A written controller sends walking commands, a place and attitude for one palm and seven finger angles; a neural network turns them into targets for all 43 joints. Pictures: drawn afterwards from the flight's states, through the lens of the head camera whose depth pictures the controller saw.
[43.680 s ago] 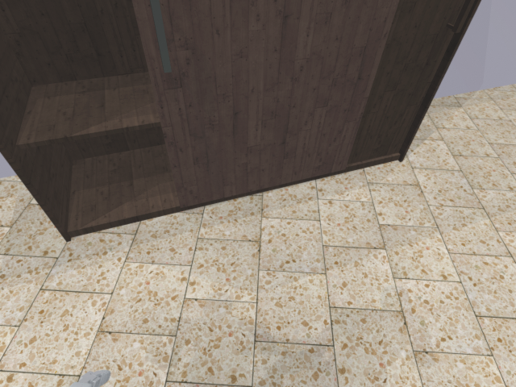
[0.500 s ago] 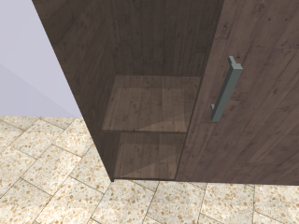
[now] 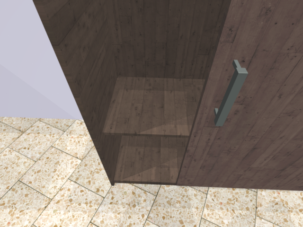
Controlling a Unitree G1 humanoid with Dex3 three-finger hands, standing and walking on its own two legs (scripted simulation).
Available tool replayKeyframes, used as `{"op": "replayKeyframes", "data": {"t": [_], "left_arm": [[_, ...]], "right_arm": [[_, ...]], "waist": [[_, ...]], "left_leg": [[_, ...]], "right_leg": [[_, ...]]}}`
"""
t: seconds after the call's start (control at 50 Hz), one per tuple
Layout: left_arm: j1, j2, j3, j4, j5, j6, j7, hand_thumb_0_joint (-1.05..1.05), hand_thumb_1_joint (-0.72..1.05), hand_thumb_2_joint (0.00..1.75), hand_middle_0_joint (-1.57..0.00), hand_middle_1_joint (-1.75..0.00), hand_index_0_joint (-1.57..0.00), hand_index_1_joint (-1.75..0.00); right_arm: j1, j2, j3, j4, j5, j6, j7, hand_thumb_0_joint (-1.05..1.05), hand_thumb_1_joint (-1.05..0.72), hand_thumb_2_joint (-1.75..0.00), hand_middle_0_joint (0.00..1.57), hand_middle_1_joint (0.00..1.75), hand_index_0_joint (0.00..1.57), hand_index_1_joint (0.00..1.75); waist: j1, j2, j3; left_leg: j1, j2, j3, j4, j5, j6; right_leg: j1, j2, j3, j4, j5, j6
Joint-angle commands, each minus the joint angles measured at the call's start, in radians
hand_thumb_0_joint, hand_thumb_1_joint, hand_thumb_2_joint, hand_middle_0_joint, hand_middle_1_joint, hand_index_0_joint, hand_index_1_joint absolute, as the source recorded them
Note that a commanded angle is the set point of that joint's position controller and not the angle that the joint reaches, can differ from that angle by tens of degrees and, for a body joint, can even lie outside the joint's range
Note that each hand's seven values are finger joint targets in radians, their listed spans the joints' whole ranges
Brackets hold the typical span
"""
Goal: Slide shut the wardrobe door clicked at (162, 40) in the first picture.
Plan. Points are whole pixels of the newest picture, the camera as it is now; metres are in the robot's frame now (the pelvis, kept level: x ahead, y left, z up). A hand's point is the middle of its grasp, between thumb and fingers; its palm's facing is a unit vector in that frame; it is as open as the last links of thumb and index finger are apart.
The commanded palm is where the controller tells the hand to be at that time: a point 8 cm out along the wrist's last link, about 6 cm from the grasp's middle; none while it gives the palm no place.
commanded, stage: look again from close up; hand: right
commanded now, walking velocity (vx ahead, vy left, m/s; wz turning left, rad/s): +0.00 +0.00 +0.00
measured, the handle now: (226, 95) +0.47 -0.19 +0.11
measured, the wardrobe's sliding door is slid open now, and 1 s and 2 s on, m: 0.41 0.41 0.41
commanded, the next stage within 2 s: raise the hand with hooked fingers in 0.18 s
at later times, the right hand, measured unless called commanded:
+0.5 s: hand (233, 214) +0.17 -0.18 -0.01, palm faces +0.18 +0.96 -0.19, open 7.5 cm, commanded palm +0.10 -0.21 -0.04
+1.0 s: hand (238, 223) +0.15 -0.18 +0.02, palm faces -0.07 +0.99 -0.09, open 10.4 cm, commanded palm +0.12 -0.24 +0.02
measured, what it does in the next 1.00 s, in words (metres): lowers itself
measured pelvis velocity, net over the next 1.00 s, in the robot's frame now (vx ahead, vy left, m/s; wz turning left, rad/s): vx -0.06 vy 0.05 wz -0.12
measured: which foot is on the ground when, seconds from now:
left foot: down 0.00-1.00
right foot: down 0.00-1.00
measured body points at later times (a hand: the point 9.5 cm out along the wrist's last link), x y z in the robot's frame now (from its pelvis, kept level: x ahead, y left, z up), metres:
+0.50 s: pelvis -0.02 +0.01 -0.01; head -0.03 +0.04 +0.44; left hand +0.09 +0.26 -0.13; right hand +0.16 -0.23 +0.01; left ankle -0.04 +0.12 -0.74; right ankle -0.01 -0.08 -0.74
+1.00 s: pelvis -0.06 +0.05 -0.06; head -0.03 +0.05 +0.39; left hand +0.15 +0.24 -0.13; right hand +0.15 -0.23 +0.02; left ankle -0.04 +0.12 -0.74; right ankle -0.01 -0.08 -0.74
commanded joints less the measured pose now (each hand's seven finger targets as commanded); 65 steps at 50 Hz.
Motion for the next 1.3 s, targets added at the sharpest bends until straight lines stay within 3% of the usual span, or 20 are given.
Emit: {"op": "replayKeyframes", "data": {"t": [0.0, 0.24, 0.26, 0.28, 0.3, 0.32, 0.34, 0.38, 0.44, 0.48, 0.5, 0.56, 0.6, 0.72, 0.78, 0.88, 0.96, 1.04, 1.2, 1.28], "left_arm": [[0.064, 0.086, 0.013, -0.021, -0.002, -0.012, 0.009, 0.00, 0.90, 0.90, -0.20, -0.30, -0.20, -0.30], [0.072, 0.086, 0.012, -0.020, -0.001, -0.012, 0.011, 0.00, 0.90, 0.90, -0.20, -0.30, -0.20, -0.30], [-0.005, 0.144, 0.021, -0.097, -0.010, -0.013, 0.000, 0.00, 0.90, 0.90, -0.20, -0.30, -0.20, -0.30], [0.025, 0.319, 0.046, -0.457, -0.045, -0.146, 0.034, 0.00, 0.90, 0.90, -0.20, -0.30, -0.20, -0.30], [-0.087, 0.232, -0.007, -0.428, -0.064, -0.236, 0.063, 0.00, 0.90, 0.90, -0.20, -0.30, -0.20, -0.30], [-0.025, 0.248, 0.027, -0.377, -0.032, -0.290, 0.053, 0.00, 0.90, 0.90, -0.20, -0.30, -0.20, -0.30], [-0.015, 0.170, 0.016, -0.346, -0.063, -0.307, 0.039, 0.00, 0.90, 0.90, -0.20, -0.30, -0.20, -0.30], [-0.035, 0.250, 0.037, -0.444, -0.076, -0.330, 0.049, 0.00, 0.90, 0.90, -0.20, -0.30, -0.20, -0.30], [-0.041, 0.271, 0.053, -0.507, -0.033, -0.355, 0.051, 0.00, 0.90, 0.90, -0.20, -0.30, -0.20, -0.30], [-0.081, 0.266, 0.068, -0.538, -0.028, -0.345, 0.032, 0.00, 0.90, 0.90, -0.20, -0.30, -0.20, -0.30], [-0.105, 0.261, 0.076, -0.562, -0.038, -0.337, 0.016, 0.00, 0.90, 0.90, -0.20, -0.30, -0.20, -0.30], [-0.151, 0.287, 0.089, -0.657, -0.027, -0.310, -0.012, 0.00, 0.90, 0.90, -0.20, -0.30, -0.20, -0.30], [-0.153, 0.267, 0.096, -0.713, -0.027, -0.271, -0.016, 0.00, 0.90, 0.90, -0.20, -0.30, -0.20, -0.30], [-0.119, 0.227, 0.077, -0.797, -0.033, -0.237, 0.005, 0.00, 0.90, 0.90, -0.20, -0.30, -0.20, -0.30], [-0.101, 0.234, 0.051, -0.733, -0.040, -0.274, 0.027, 0.00, 0.90, 0.90, -0.20, -0.30, -0.20, -0.30], [-0.103, 0.282, 0.028, -0.680, -0.065, -0.324, 0.067, 0.00, 0.90, 0.90, -0.20, -0.30, -0.20, -0.30], [-0.135, 0.272, 0.023, -0.685, -0.068, -0.327, 0.064, 0.00, 0.90, 0.90, -0.20, -0.30, -0.20, -0.30], [-0.142, 0.235, 0.026, -0.699, -0.053, -0.328, 0.041, 0.00, 0.90, 0.90, -0.20, -0.30, -0.20, -0.30], [-0.102, 0.268, 0.045, -0.668, -0.055, -0.351, 0.025, 0.00, 0.90, 0.90, -0.20, -0.30, -0.20, -0.30], [-0.088, 0.286, 0.041, -0.675, -0.062, -0.369, 0.044, 0.00, 0.90, 0.90, -0.20, -0.30, -0.20, -0.30]], "right_arm": [[0.085, -0.081, -0.018, -0.012, -0.004, -0.012, -0.005, 0.00, -0.90, -0.90, 0.20, 0.30, 0.20, 0.30], [0.096, -0.074, -0.018, -0.007, -0.003, -0.013, -0.006, 0.00, -0.90, -0.90, 0.20, 0.30, 0.20, 0.30], [0.107, -0.109, -0.012, -0.001, -0.020, -0.024, -0.042, 0.00, -0.90, -0.90, 0.20, 0.30, 0.20, 0.30], [-0.599, -0.288, -0.059, -1.537, 0.175, -0.209, -0.022, 0.00, -0.88, -0.89, 0.20, 0.32, 0.20, 0.32], [-0.508, -0.363, -0.087, -1.560, 0.128, -0.184, -0.049, 0.00, -0.85, -0.88, 0.20, 0.33, 0.20, 0.33], [-0.205, -0.213, -0.030, -1.310, 0.108, -0.118, -0.077, 0.00, -0.83, -0.87, 0.21, 0.34, 0.21, 0.34], [0.120, -0.005, 0.089, -1.007, 0.119, 0.004, -0.080, 0.00, -0.81, -0.86, 0.21, 0.36, 0.21, 0.36], [-0.027, -0.022, 0.113, -1.327, 0.168, -0.006, -0.045, 0.00, -0.76, -0.84, 0.21, 0.39, 0.21, 0.39], [0.013, -0.031, 0.059, -1.189, 0.161, -0.113, 0.008, 0.00, -0.69, -0.81, 0.22, 0.43, 0.22, 0.43], [0.180, 0.008, 0.012, -0.964, 0.191, -0.217, 0.099, 0.00, -0.64, -0.79, 0.22, 0.47, 0.22, 0.47], [0.290, -0.049, -0.069, -0.890, 0.212, -0.267, 0.167, 0.00, -0.62, -0.78, 0.22, 0.48, 0.22, 0.48], [0.228, -0.193, -0.238, -0.928, 0.283, -0.440, 0.373, 0.00, -0.55, -0.75, 0.22, 0.53, 0.22, 0.53], [0.182, -0.301, -0.336, -1.002, 0.262, -0.450, 0.390, 0.00, -0.50, -0.73, 0.23, 0.55, 0.23, 0.55], [-0.161, -0.283, -0.298, -1.457, 0.302, -0.515, 0.301, 0.00, -0.36, -0.67, 0.24, 0.64, 0.24, 0.64], [-0.245, -0.264, -0.235, -1.412, 0.315, -0.578, 0.340, 0.00, -0.29, -0.64, 0.24, 0.69, 0.24, 0.69], [-0.286, -0.315, -0.189, -1.198, 0.342, -0.456, 0.512, 0.00, -0.18, -0.59, 0.25, 0.76, 0.25, 0.76], [-0.250, -0.409, -0.346, -1.113, 0.363, -0.270, 0.532, 0.00, -0.08, -0.55, 0.26, 0.82, 0.26, 0.82], [-0.148, -0.421, -0.484, -1.211, 0.412, -0.255, 0.458, 0.00, 0.01, -0.51, 0.27, 0.88, 0.27, 0.88], [-0.165, -0.334, -0.363, -1.197, 0.349, -0.303, 0.444, 0.00, 0.20, -0.43, 0.28, 1.00, 0.28, 1.00], [-0.237, -0.416, -0.408, -1.250, 0.364, -0.287, 0.473, 0.00, 0.29, -0.39, 0.29, 1.07, 0.29, 1.07]], "waist": [[-0.003, 0.000, 0.047], [-0.001, -0.005, 0.046], [-0.006, -0.026, 0.112], [0.116, -0.190, -0.378], [0.047, -0.312, -0.307], [0.016, -0.322, -0.363], [0.023, -0.165, -0.181], [0.039, -0.060, -0.139], [0.085, 0.228, -0.024], [0.029, 0.379, 0.050], [-0.033, 0.332, 0.059], [-0.064, 0.114, -0.112], [-0.105, -0.026, -0.196], [-0.006, -0.117, -0.321], [0.066, -0.094, -0.190], [0.084, -0.014, -0.130], [0.001, -0.032, -0.233], [-0.072, -0.015, -0.355], [-0.001, -0.022, -0.181], [-0.005, -0.052, -0.256]], "left_leg": [[-0.084, 0.084, -0.080, -0.079, 0.229, 0.037], [-0.083, 0.086, -0.084, -0.087, 0.234, 0.038], [-0.155, 0.117, -0.119, -0.074, 0.468, 0.019], [-0.075, 0.011, -0.012, 0.034, 0.423, 0.029], [-0.139, -0.009, -0.025, 0.088, 0.220, 0.043], [-0.158, -0.008, 0.000, 0.116, 0.080, 0.055], [-0.213, 0.003, 0.016, 0.117, 0.063, 0.037], [-0.214, -0.001, 0.033, 0.049, 0.136, 0.019], [-0.369, -0.017, 0.058, 0.048, 0.059, 0.008], [-0.460, -0.021, 0.064, 0.098, -0.054, 0.009], [-0.432, -0.012, 0.034, 0.123, -0.036, 0.026], [-0.364, 0.018, -0.032, 0.249, 0.077, 0.055], [-0.331, 0.017, -0.068, 0.302, 0.090, 0.058], [-0.395, -0.015, -0.110, 0.286, -0.017, 0.035], [-0.490, -0.016, -0.131, 0.234, -0.138, 0.025], [-0.462, 0.002, -0.185, 0.135, -0.302, 0.003], [-0.329, 0.035, -0.191, 0.125, -0.192, 0.000], [-0.195, 0.023, -0.113, 0.188, 0.148, -0.008], [-0.331, -0.033, -0.009, 0.169, 0.168, -0.001], [-0.287, -0.035, 0.005, 0.141, 0.102, 0.009]], "right_leg": [[0.041, -0.130, 0.138, -0.084, 0.192, -0.006], [0.055, -0.130, 0.138, -0.092, 0.193, -0.003], [-0.035, -0.148, 0.131, 0.112, 0.420, 0.031], [0.251, -0.041, 0.182, 0.019, 0.481, 0.031], [0.289, -0.072, 0.155, 0.009, 0.557, 0.044], [0.254, -0.082, 0.186, -0.013, 0.578, 0.068], [0.137, -0.091, 0.200, -0.025, 0.531, 0.047], [0.068, -0.070, 0.207, 0.035, 0.274, 0.025], [-0.101, -0.020, 0.219, 0.137, 0.088, 0.011], [-0.282, -0.008, 0.213, 0.190, -0.014, 0.026], [-0.342, 0.005, 0.196, 0.212, -0.004, 0.036], [-0.406, 0.031, 0.151, 0.322, 0.023, 0.060], [-0.434, 0.041, 0.126, 0.362, 0.030, 0.051], [-0.364, 0.009, 0.162, 0.426, -0.009, 0.012], [-0.414, -0.004, 0.185, 0.464, -0.080, 0.008], [-0.459, -0.012, 0.201, 0.448, -0.163, -0.001], [-0.437, -0.004, 0.215, 0.399, -0.084, 0.007], [-0.345, -0.001, 0.218, 0.339, 0.096, 0.015], [-0.232, -0.004, 0.190, 0.255, 0.107, -0.002], [-0.158, -0.007, 0.205, 0.212, 0.070, -0.002]]}}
